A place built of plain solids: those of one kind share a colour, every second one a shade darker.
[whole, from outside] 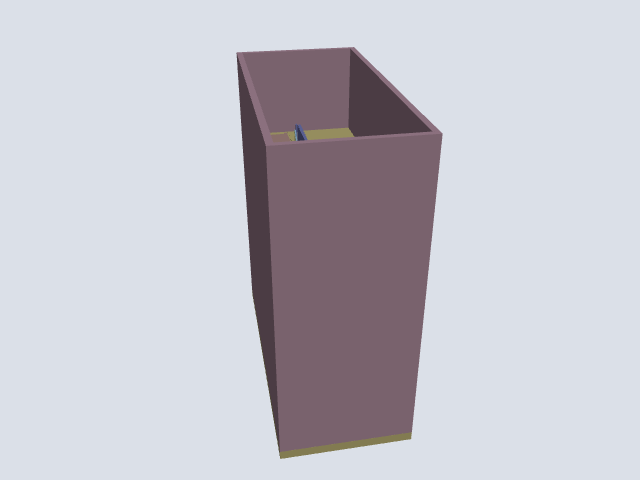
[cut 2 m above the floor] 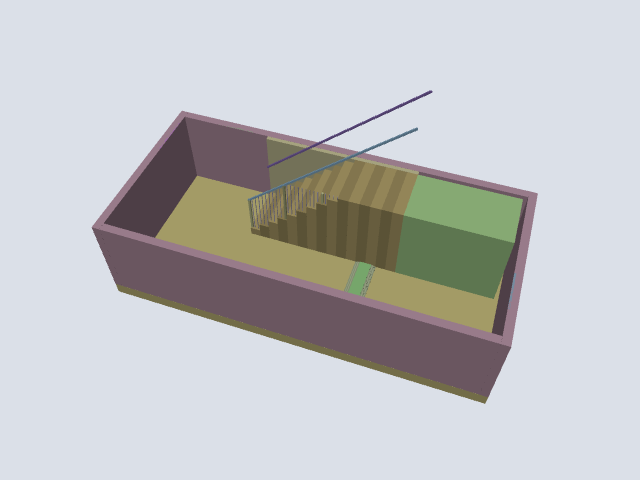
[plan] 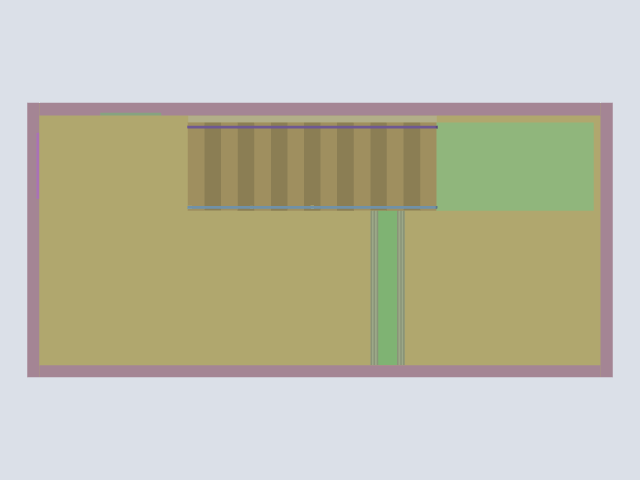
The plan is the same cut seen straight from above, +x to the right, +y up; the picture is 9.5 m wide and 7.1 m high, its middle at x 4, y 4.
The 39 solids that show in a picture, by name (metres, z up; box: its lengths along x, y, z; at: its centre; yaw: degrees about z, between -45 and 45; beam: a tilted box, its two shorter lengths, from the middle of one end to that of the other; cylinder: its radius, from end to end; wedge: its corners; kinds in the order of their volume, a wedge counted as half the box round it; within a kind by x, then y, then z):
{
 "wall_1": {"box": [0.18, 4.06, 9.59], "at": [-0.24, 4.0, 4.79]},
 "wall_2": {"box": [8.3, 0.18, 9.59], "at": [4.0, 2.06, 4.79]},
 "wall_3": {"box": [8.3, 0.19, 9.59], "at": [4.0, 5.94, 4.79]},
 "wall_4": {"box": [0.18, 4.06, 9.59], "at": [8.24, 4.0, 4.79]},
 "floor_slab_1": {"box": [8.3, 2.0, 0.23], "at": [4.0, 3.15, 6.63]},
 "floor_slab_2": {"box": [8.66, 4.06, 0.3], "at": [4.0, 4.0, -0.15]},
 "floor_slab_3": {"box": [6.7, 0.25, 0.23], "at": [4.8, 4.28, 6.63]},
 "landing_slab_1": {"box": [2.33, 1.31, 3.37], "at": [6.89, 5.09, 1.69]},
 "tread_slab_1": {"box": [0.25, 1.31, 0.21], "at": [2.17, 5.09, 0.11]},
 "tread_slab_2": {"box": [0.25, 1.31, 0.42], "at": [2.41, 5.09, 0.21]},
 "tread_slab_3": {"box": [0.26, 1.31, 0.63], "at": [2.66, 5.09, 0.32]},
 "tread_slab_4": {"box": [0.25, 1.31, 0.84], "at": [2.91, 5.09, 0.42]},
 "tread_slab_5": {"box": [0.25, 1.31, 1.06], "at": [3.15, 5.09, 0.53]},
 "tread_slab_6": {"box": [0.25, 1.31, 1.27], "at": [3.4, 5.09, 0.63]},
 "tread_slab_7": {"box": [0.25, 1.31, 1.48], "at": [3.64, 5.09, 0.74]},
 "tread_slab_8": {"box": [0.25, 1.31, 1.69], "at": [3.89, 5.09, 0.84]},
 "tread_slab_9": {"box": [0.25, 1.31, 1.9], "at": [4.13, 5.09, 0.95]},
 "tread_slab_10": {"box": [0.25, 1.31, 2.11], "at": [4.38, 5.09, 1.06]},
 "tread_slab_11": {"box": [0.25, 1.31, 2.32], "at": [4.62, 5.09, 1.16]},
 "tread_slab_12": {"box": [0.25, 1.31, 2.53], "at": [4.87, 5.09, 1.27]},
 "tread_slab_13": {"box": [0.25, 1.31, 2.74], "at": [5.11, 5.09, 1.37]},
 "tread_slab_14": {"box": [0.25, 1.31, 2.95], "at": [5.36, 5.09, 1.48]},
 "tread_slab_15": {"box": [0.25, 1.31, 3.16], "at": [5.6, 5.09, 1.58]},
 "wall_wall_1": {"box": [3.68, 0.1, 9.15], "at": [3.89, 5.79, 4.57]},
 "landing_top_slab_1": {"box": [2.33, 1.31, 0.3], "at": [6.89, 5.09, 6.6]},
 "corr_cablecover_1": {"box": [0.51, 2.28, 0.09], "at": [5.0, 3.29, -0.04]},
 "corr_cablecover_2": {"box": [0.46, 2.28, 0.09], "at": [5.0, 3.29, -0.03]},
 "corr_cablecover_3": {"box": [0.42, 2.28, 0.09], "at": [5.0, 3.29, -0.02]},
 "corr_cablecover_4": {"box": [0.37, 2.28, 0.09], "at": [5.0, 3.29, -0.01]},
 "corr_cablecover_5": {"box": [0.33, 2.28, 0.09], "at": [5.0, 3.29, 0.0]},
 "guard_panel_1": {"box": [3.75, 0.1, 1.1], "at": [3.88, 4.35, 7.3]},
 "door_front_leaf_1": {"box": [0.045, 0.98, 2.09], "at": [-0.17, 5.1, 1.04]},
 "door_end_leaf_1": {"box": [0.045, 0.91, 2.07], "at": [8.17, 3.22, 1.03]},
 "door_leaf_1": {"box": [0.91, 0.045, 2.07], "at": [1.2, 5.86, 1.03]},
 "corr_cablecover_top_1": {"box": [0.28, 2.28, 0.09], "at": [5.0, 3.29, 0.01]},
 "rail_top_1": {"beam": [0.046, 0.046], "from": [2.05, 4.48, 1.15], "to": [5.73, 4.48, 4.31]},
 "handrail_rail_1": {"beam": [0.045, 0.045], "from": [2.05, 5.67, 1.15], "to": [5.73, 5.67, 4.31]},
 "posts_1": {"box": [0.05, 0.05, 0.96], "at": [2.08, 4.48, 0.69]},
 "posts_2": {"box": [0.05, 0.05, 1.11], "at": [2.98, 4.48, 1.4]}
}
